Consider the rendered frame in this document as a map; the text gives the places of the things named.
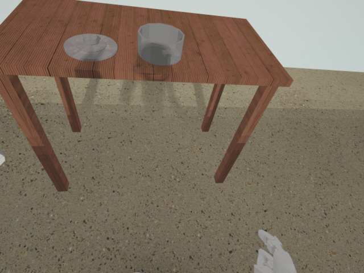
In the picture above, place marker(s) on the table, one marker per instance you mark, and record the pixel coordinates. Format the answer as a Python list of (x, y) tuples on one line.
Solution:
[(217, 50)]

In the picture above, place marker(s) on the pot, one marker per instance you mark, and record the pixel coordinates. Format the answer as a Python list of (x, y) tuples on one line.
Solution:
[(160, 44)]

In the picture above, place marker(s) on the knob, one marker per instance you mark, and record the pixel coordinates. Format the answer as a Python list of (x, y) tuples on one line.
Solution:
[(90, 39)]

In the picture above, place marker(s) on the right robot hand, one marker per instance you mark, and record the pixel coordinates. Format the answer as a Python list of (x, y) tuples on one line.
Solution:
[(281, 261)]

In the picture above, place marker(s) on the lid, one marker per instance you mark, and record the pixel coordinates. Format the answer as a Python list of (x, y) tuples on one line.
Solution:
[(76, 48)]

